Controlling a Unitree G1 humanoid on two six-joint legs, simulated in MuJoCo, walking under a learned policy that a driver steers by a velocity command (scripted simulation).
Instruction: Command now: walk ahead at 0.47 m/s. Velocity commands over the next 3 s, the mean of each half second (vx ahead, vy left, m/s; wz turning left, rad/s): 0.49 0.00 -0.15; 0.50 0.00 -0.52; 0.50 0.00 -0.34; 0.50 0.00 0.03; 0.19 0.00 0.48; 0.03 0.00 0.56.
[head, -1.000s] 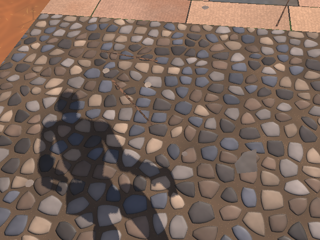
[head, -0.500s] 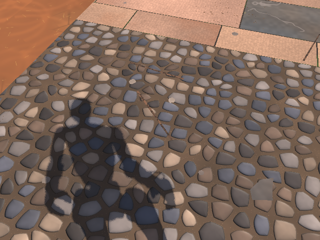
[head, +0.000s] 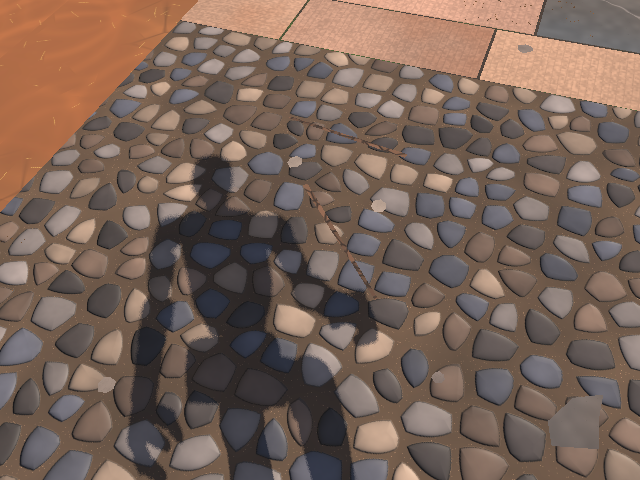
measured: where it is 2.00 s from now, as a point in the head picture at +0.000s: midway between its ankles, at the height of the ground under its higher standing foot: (473, 247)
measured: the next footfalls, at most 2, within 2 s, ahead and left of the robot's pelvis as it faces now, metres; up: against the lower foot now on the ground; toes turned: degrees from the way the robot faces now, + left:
left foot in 0.08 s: +0.23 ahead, +0.10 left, +0.00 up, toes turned +3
right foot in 0.64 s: +0.51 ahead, -0.07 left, +0.00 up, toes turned -16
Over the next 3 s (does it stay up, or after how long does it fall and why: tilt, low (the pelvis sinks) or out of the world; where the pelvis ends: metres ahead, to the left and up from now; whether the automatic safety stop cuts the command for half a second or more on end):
stays up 1.17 -0.40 0.01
